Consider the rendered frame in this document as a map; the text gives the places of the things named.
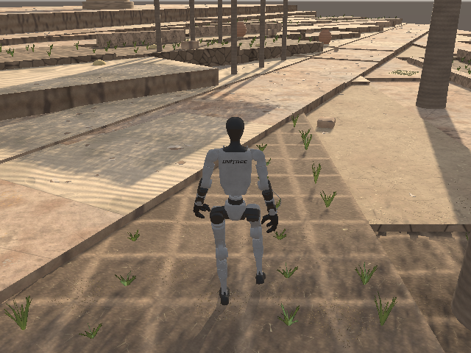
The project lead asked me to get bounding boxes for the right robot forearm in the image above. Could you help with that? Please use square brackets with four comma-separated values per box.
[262, 180, 277, 215]

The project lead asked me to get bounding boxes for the robot left hand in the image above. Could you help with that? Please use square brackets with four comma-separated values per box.
[193, 203, 210, 218]

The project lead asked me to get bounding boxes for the robot right upper arm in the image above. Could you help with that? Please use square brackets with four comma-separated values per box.
[250, 149, 269, 190]

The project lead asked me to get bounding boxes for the robot left upper arm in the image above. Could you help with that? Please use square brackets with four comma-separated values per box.
[200, 149, 220, 189]

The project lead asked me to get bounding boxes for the left robot forearm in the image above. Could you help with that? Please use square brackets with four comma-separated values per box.
[195, 178, 208, 206]

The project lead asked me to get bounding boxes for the robot right foot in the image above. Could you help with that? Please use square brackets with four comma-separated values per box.
[255, 272, 266, 284]

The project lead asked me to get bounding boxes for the robot right hand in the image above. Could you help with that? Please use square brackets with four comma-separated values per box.
[261, 214, 278, 233]

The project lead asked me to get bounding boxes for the robot left thigh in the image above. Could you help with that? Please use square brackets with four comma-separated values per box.
[210, 206, 228, 261]

